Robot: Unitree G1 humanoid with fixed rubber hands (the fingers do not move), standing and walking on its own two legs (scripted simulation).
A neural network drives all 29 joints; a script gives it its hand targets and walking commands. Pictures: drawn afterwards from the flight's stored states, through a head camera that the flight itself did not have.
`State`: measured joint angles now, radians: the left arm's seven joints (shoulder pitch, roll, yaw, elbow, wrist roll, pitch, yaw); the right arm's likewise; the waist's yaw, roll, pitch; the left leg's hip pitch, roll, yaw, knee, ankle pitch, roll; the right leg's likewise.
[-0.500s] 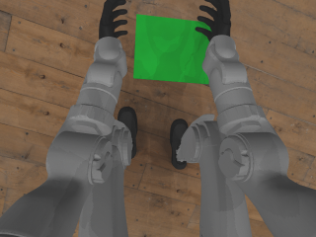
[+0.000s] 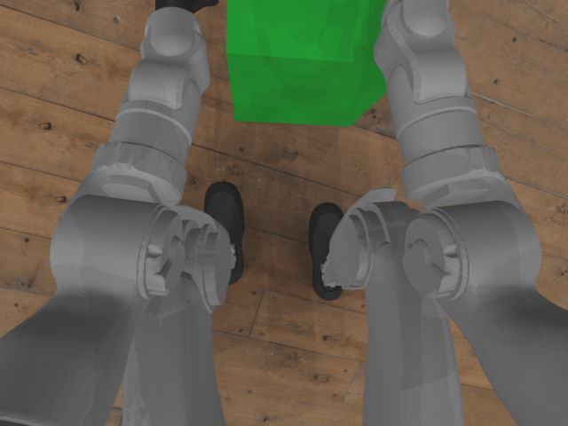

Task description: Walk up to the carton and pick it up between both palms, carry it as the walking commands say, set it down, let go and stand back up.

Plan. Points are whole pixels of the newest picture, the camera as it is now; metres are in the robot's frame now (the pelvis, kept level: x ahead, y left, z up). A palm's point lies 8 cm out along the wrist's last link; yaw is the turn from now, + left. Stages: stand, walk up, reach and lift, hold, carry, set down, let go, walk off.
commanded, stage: set down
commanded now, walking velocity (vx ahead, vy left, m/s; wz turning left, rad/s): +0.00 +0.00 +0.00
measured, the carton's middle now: (305, 46) +0.51 -0.05 -0.31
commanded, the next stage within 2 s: none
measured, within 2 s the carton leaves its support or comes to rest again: neither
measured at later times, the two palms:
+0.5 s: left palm out of the picture +0.56 +0.10 -0.24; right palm out of the picture +0.59 -0.13 -0.17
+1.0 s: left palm out of the picture +0.56 +0.10 -0.24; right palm out of the picture +0.59 -0.12 -0.17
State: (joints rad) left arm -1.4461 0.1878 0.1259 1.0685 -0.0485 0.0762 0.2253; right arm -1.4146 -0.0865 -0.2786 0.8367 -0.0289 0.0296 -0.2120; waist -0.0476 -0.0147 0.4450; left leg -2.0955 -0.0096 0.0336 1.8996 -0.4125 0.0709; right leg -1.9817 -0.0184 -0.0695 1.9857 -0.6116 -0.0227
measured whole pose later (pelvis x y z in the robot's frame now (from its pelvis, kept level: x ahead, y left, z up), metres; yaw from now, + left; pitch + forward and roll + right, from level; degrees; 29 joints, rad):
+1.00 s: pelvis +0.02 +0.00 -0.04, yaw -1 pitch +41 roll -3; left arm -1.45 0.23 0.14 1.12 0.00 0.07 0.13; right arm -1.46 -0.06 -0.41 0.87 -0.07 0.02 -0.04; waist -0.07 -0.01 0.30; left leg -2.27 -0.01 0.03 2.04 -0.48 0.07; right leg -2.14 -0.01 -0.07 2.12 -0.69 -0.02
